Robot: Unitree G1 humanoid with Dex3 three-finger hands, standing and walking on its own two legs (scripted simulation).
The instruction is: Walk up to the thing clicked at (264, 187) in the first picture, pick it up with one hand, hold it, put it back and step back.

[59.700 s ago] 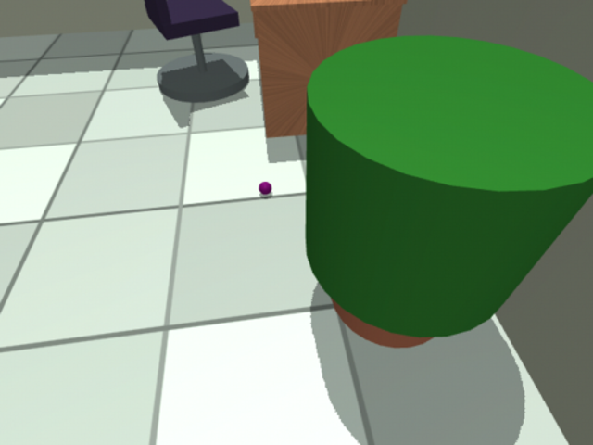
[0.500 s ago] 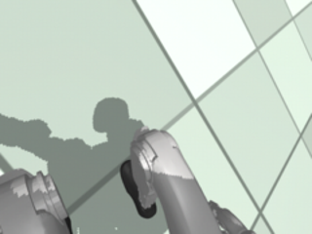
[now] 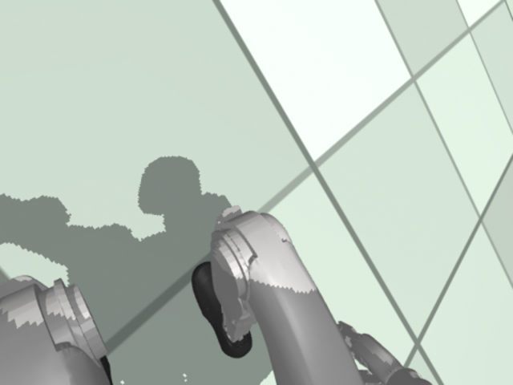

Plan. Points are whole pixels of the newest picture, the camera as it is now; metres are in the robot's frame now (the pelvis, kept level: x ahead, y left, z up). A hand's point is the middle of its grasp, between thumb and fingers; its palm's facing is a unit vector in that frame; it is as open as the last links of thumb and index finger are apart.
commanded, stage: rest palm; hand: left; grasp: from above
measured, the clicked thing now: out of the picture +0.48 +0.38 -0.28
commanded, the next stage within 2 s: none
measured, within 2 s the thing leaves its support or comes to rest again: neither
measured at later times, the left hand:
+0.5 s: hand out of the picture +0.46 +0.37 -0.24, palm faces -0.43 -0.16 -0.89, open 14.1 cm
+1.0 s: hand out of the picture +0.46 +0.37 -0.24, palm faces -0.43 -0.16 -0.89, open 14.0 cm
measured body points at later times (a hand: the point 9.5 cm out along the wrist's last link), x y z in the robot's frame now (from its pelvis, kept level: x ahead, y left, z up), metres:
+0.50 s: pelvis +0.00 +0.00 +0.00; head +0.28 +0.14 +0.31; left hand +0.48 +0.37 -0.19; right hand +0.07 -0.25 -0.05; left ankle +0.06 +0.13 -0.28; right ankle +0.11 -0.12 -0.28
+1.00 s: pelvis +0.00 +0.00 +0.00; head +0.29 +0.15 +0.31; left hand +0.48 +0.38 -0.19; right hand +0.07 -0.25 -0.05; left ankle +0.06 +0.13 -0.28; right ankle +0.11 -0.12 -0.28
